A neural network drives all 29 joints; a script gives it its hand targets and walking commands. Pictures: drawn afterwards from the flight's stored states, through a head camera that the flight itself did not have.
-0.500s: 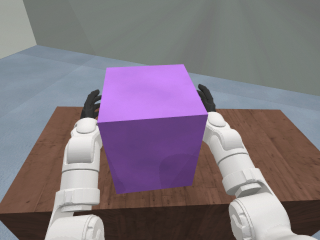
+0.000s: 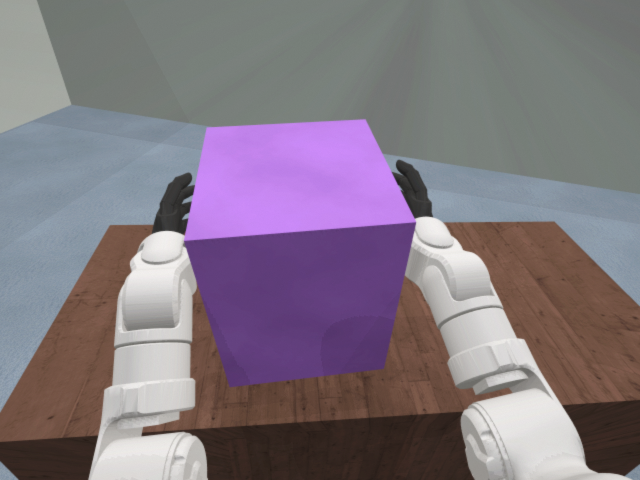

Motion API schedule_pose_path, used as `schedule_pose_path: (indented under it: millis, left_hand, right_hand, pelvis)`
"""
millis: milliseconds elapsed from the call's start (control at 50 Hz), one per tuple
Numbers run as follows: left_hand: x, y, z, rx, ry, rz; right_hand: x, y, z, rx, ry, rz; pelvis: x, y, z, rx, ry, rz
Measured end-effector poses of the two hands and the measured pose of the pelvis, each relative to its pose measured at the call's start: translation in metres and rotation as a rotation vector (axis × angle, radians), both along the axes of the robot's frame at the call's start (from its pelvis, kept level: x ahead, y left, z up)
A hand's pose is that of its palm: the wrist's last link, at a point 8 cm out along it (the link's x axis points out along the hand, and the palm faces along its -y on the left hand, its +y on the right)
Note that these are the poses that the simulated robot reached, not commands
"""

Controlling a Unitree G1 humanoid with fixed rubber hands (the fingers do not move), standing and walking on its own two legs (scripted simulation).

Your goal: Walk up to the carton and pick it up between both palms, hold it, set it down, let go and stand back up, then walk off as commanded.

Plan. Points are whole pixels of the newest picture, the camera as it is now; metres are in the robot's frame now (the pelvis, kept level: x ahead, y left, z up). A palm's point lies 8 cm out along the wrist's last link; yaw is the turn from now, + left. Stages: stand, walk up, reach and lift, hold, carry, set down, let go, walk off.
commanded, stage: hold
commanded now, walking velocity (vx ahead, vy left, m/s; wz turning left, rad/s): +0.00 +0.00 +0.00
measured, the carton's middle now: (298, 252) +0.36 +0.00 +0.17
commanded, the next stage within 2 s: none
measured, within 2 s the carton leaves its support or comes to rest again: neither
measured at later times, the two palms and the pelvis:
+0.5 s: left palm (158, 231) +0.34 +0.16 +0.22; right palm (412, 212) +0.35 -0.13 +0.23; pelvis -0.01 +0.00 +0.00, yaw +0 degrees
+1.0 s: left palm (159, 234) +0.35 +0.16 +0.21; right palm (406, 214) +0.36 -0.13 +0.22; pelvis +0.00 +0.00 +0.00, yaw +0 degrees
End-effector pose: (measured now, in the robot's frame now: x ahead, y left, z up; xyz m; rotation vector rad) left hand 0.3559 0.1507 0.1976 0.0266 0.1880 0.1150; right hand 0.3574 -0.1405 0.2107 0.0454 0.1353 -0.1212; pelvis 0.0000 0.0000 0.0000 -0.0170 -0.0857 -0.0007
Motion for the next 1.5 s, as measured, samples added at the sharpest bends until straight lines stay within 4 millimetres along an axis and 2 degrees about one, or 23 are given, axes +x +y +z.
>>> schedule_pose_path:
  millis: [260,440,820,1140,1500]
  left_hand:
    - [-0.011,0.005,0.010,-0.006,-0.007,0.005]
    - [-0.013,0.009,0.018,-0.019,0.007,0.015]
    - [-0.005,0.010,0.012,-0.015,0.024,0.019]
    - [-0.007,0.010,0.009,-0.011,0.017,0.025]
    - [-0.009,0.007,0.018,-0.018,0.009,0.019]
  right_hand:
    - [-0.010,0.005,0.011,0.000,-0.007,0.003]
    - [-0.009,0.009,0.020,0.000,0.007,0.009]
    - [0.001,0.010,0.017,-0.007,0.026,0.018]
    - [0.001,0.010,0.011,0.003,0.019,0.023]
    - [-0.003,0.006,0.019,0.009,0.014,0.017]
  pelvis:
    - [-0.007,0.002,0.000,-0.001,-0.010,-0.001]
    - [-0.013,0.003,-0.001,0.000,-0.017,0.000]
    - [-0.009,0.003,-0.001,-0.002,-0.001,0.003]
    - [-0.001,0.003,0.000,-0.001,-0.006,0.006]
    - [-0.002,0.001,-0.001,0.002,-0.016,0.004]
